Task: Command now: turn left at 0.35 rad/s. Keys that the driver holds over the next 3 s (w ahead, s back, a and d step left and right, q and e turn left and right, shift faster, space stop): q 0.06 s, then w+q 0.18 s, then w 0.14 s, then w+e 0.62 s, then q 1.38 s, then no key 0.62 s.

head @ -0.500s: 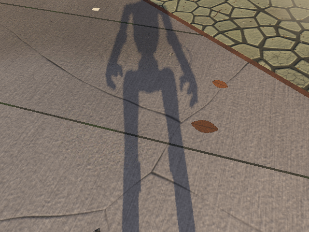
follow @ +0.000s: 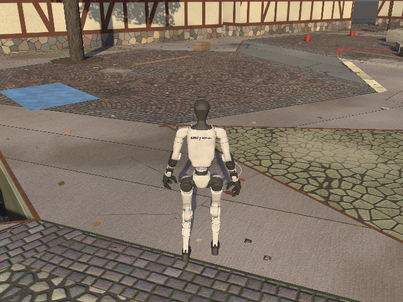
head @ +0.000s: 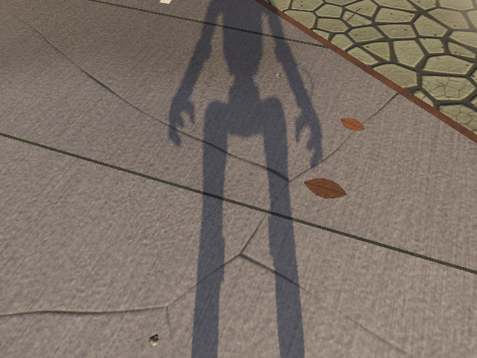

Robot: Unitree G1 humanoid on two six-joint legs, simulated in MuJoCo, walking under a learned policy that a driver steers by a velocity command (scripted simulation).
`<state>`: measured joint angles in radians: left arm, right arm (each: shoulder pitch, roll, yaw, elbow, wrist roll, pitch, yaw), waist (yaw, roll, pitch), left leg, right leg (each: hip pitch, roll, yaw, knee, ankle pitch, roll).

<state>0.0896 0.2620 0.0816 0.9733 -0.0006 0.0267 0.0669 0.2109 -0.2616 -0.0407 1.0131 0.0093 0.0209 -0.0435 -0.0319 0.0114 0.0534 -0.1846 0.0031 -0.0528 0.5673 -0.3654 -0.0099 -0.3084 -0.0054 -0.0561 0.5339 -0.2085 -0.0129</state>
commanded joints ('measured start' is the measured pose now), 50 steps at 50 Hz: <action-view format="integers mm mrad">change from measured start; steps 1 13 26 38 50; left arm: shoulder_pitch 72 -160 -229 179 75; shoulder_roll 155 -7 51 197 175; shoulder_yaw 40 -19 -2 45 20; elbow -30 -155 -129 -109 -178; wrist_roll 3 -15 -33 -34 -16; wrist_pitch -4 -48 -106 -106 -111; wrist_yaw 16 -58 -100 -127 -66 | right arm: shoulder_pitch -24 273 314 231 -54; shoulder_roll -109 -154 -83 -175 -58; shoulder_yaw -30 -45 -22 -43 -22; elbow -92 -78 -53 -87 -286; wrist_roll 3 -5 -24 -36 -31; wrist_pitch -4 -30 -105 -83 -141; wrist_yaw -11 43 10 -7 19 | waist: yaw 46 -44 -53 226 32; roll -83 336 96 147 -62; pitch -73 28 52 -242 -5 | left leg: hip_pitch -259 153 249 93 -263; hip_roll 8 302 190 218 83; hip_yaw -19 -553 -19 152 30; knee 36 -313 -485 345 196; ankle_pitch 138 -312 332 1223 316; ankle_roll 55 289 100 37 -59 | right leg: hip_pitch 217 -649 -493 394 -153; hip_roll -176 -39 -59 23 -45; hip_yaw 184 18 36 64 226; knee -144 591 200 -26 -354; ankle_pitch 0 -412 317 172 144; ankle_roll -118 28 0 -215 -249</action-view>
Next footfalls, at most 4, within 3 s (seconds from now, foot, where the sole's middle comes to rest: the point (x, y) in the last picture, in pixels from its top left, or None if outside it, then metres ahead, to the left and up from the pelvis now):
0.76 right None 0.37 0.02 -0.77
1.16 left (157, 306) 0.65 0.25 -0.77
1.62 right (233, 313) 0.62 0.03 -0.77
2.06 left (141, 346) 0.53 0.28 -0.77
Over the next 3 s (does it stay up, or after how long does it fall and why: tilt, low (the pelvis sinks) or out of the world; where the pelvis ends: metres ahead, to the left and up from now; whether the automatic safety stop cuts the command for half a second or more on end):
stays up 0.52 0.17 0.00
